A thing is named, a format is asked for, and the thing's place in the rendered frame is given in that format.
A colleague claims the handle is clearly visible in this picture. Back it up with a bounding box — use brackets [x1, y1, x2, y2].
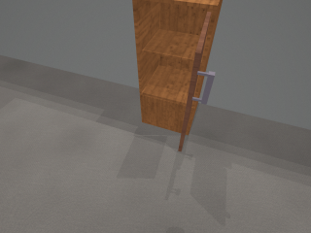
[191, 71, 216, 105]

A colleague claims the cupboard door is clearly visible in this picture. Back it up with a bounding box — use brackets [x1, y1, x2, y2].
[178, 12, 211, 151]

